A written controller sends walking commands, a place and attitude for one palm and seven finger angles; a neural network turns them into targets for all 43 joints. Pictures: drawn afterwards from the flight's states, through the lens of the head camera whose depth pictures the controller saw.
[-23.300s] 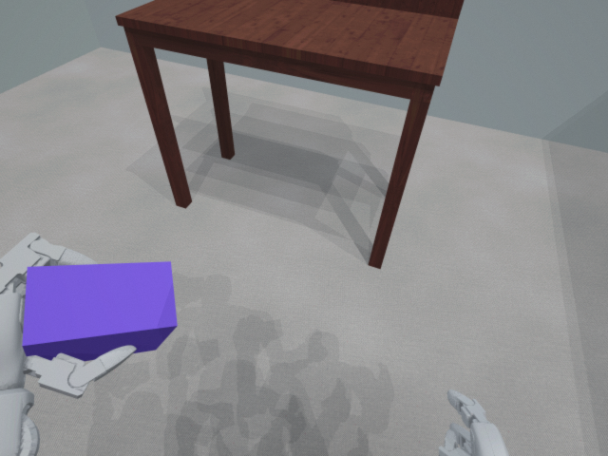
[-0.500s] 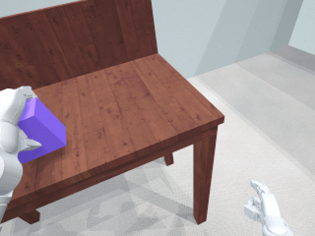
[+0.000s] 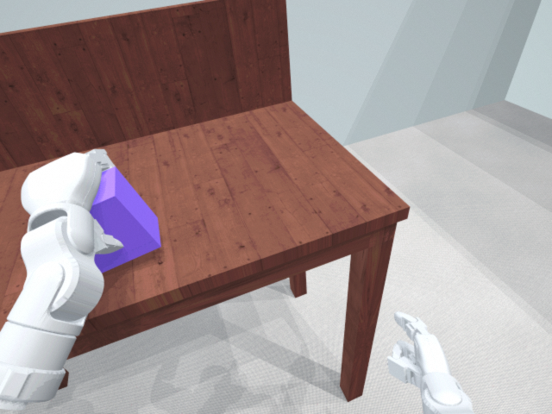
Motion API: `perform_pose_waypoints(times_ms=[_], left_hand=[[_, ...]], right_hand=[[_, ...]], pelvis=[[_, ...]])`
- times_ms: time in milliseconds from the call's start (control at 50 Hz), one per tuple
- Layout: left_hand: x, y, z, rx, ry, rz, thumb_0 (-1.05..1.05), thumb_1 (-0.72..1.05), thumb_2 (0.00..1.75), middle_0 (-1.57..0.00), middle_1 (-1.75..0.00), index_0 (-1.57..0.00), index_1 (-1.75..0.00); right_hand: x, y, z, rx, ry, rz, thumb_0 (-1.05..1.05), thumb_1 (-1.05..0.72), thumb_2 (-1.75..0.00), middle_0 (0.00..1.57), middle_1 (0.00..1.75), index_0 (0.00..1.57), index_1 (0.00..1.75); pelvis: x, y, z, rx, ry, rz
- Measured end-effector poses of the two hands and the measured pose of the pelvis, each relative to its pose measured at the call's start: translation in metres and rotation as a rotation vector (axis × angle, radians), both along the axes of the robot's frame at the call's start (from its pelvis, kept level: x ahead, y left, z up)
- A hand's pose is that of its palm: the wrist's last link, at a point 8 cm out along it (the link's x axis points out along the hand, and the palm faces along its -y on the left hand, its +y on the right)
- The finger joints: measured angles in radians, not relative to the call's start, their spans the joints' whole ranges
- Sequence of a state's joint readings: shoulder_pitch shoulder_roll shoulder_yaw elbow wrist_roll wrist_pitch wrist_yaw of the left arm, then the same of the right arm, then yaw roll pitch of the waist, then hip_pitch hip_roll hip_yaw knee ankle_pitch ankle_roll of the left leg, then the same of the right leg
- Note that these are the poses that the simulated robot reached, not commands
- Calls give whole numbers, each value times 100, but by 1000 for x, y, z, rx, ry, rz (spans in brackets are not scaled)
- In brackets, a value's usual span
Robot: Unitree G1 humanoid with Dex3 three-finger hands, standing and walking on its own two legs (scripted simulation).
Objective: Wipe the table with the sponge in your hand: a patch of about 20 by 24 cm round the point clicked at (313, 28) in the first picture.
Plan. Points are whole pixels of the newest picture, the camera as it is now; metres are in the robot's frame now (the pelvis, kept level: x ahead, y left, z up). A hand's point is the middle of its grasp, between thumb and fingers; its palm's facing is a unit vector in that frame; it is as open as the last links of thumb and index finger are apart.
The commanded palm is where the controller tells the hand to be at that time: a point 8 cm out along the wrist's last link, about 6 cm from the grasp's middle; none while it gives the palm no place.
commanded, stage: move the sponge above the wiping area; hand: left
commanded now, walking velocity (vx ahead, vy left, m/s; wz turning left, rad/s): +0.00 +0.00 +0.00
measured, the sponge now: (111, 231) +0.29 +0.29 +0.16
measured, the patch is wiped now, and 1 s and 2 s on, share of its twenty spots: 0.00 0.05 0.05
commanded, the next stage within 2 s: bring the hand home and regain balance in 0.74 s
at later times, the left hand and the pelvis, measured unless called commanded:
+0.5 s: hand (94, 224) +0.29 +0.31 +0.18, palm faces -0.04 -0.02 -1.00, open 10.6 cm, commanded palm +0.26 +0.31 +0.29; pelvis +0.00 -0.04 -0.01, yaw +1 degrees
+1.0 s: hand (89, 189) +0.30 +0.30 +0.23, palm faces +0.44 -0.69 -0.57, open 10.4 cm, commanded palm +0.22 +0.34 +0.27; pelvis -0.03 +0.00 -0.01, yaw +2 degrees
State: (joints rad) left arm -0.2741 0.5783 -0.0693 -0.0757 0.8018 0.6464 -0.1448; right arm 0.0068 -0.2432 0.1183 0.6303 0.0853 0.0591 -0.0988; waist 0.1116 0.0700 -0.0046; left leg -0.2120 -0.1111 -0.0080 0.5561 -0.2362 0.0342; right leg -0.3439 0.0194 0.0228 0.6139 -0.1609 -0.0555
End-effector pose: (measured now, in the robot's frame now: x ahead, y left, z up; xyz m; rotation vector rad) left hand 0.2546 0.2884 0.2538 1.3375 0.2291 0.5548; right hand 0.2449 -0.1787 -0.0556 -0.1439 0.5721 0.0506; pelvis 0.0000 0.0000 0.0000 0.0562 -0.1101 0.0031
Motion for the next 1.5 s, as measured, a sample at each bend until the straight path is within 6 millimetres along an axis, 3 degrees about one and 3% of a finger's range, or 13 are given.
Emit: perform_pose_waypoints(times_ms=[100,300,360,520,620,740,860,900,960,1060,1160,1320,1500], left_hand=[[7,-20,-19,71,67,-62,0,-55,102,-69,-129,-70,-129],[16,-4,65,154,-93,100,0,-55,102,-69,-129,-70,-129],[16,5,53,141,1,150,0,-54,102,-68,-130,-70,-129],[15,5,-25,115,298,63,0,-54,102,-68,-130,-70,-129],[13,6,-1,198,173,-23,0,-54,102,-68,-129,-70,-129],[15,39,35,152,73,130,0,-54,102,-68,-129,-70,-129],[17,59,9,142,271,194,0,-54,102,-68,-130,-70,-129],[19,57,-1,-196,75,-15,0,-53,102,-69,-130,-70,-129],[14,48,-4,-456,-257,-278,0,-53,101,-70,-131,-72,-130],[-16,32,6,-565,-643,-493,0,-54,99,-72,-132,-74,-132],[-34,47,8,-580,-756,-446,0,-54,100,-72,-132,-74,-132],[-65,24,-55,-699,-585,-391,0,-54,100,-71,-133,-73,-133],[-119,6,-53,-717,-582,-421,-1,-53,100,-70,-134,-72,-134]], right_hand=[[-3,-30,-10,-87,26,-41,1,-90,-90,20,30,20,30],[-3,-69,-15,-43,18,-124,1,-90,-90,20,30,20,30],[-10,-80,-18,-34,23,-143,1,-90,-90,20,30,20,30],[-28,-104,-33,-120,77,-152,1,-90,-90,20,30,20,30],[-28,-105,-40,-145,78,-171,1,-90,-90,20,30,20,30],[-31,-93,-45,-98,90,-184,1,-90,-90,20,30,20,30],[-53,-75,-41,-81,93,-176,1,-90,-90,20,30,20,30],[-68,-67,-36,-76,85,-151,1,-91,-90,20,30,20,30],[-99,-53,-33,-111,108,-106,1,-91,-90,20,30,20,30],[-150,-42,-42,-115,216,-168,1,-90,-90,20,30,20,30],[-183,-41,-49,-93,405,-197,1,-90,-90,20,30,20,30],[-148,-61,-44,-130,378,-185,1,-90,-90,20,30,20,30],[-52,-42,6,-154,71,-110,1,-91,-90,20,30,20,30]], pelvis=[[-2,-8,-4,6,-23,-10],[2,-27,-5,7,3,-15],[3,-32,-4,0,15,-10],[-1,-44,-8,-8,7,18],[-4,-44,-14,-11,-4,13],[-13,-33,-19,-24,21,23],[-23,-18,-14,-21,41,41],[-27,-14,-12,-24,38,58],[-31,-8,-12,-22,51,52],[-33,3,-8,-46,63,30],[-23,-2,4,-72,131,66],[-17,-1,3,-94,128,76],[-16,6,4,-87,122,77]])
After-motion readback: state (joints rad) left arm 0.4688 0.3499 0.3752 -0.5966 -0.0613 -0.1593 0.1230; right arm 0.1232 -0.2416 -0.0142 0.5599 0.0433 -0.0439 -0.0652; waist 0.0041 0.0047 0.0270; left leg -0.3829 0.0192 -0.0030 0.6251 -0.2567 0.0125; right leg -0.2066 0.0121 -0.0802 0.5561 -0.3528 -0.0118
